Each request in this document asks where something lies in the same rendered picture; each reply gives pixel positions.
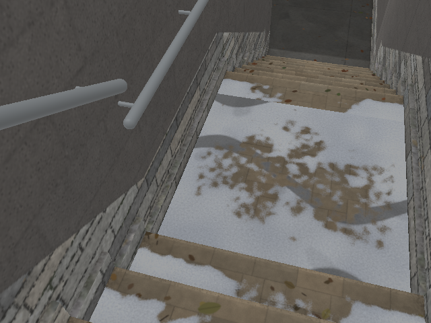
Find stairs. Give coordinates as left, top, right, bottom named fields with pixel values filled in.
left=68, top=232, right=426, bottom=323
left=234, top=55, right=396, bottom=95

